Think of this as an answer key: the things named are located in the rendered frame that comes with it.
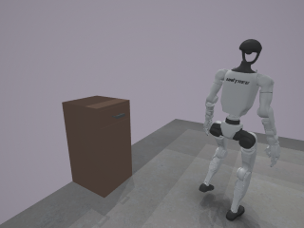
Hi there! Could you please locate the handle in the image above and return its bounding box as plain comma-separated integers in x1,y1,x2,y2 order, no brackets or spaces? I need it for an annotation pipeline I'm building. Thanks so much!
111,113,125,119

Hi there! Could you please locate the cabinet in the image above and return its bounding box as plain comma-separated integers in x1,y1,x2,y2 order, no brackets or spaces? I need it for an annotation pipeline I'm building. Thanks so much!
62,95,132,198

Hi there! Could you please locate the robot right shin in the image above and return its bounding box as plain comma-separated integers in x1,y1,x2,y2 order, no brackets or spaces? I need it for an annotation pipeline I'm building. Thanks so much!
231,171,252,213

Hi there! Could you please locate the robot left forearm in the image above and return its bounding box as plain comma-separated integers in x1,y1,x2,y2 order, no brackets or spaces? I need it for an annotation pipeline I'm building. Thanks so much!
205,96,215,122

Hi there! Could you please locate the left robot hand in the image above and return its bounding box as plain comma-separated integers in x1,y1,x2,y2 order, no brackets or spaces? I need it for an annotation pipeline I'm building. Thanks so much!
203,120,213,136

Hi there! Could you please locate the right robot upper arm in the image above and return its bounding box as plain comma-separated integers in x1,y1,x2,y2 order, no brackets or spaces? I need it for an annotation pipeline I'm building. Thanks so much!
256,73,275,118

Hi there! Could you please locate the right robot hand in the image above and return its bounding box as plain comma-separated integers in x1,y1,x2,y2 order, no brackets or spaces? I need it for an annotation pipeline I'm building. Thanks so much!
264,144,281,167

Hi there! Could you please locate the right robot thigh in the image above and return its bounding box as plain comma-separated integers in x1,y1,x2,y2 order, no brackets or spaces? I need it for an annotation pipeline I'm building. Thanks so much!
236,129,257,181

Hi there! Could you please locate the robot right forearm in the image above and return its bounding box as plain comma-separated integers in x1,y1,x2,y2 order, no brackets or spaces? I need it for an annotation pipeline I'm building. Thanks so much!
261,107,279,146

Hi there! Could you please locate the left robot upper arm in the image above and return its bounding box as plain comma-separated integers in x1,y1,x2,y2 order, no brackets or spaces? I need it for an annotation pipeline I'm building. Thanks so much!
206,69,230,104

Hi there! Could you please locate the drawer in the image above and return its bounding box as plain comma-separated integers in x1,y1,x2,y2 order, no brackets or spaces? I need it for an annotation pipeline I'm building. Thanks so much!
99,104,129,128

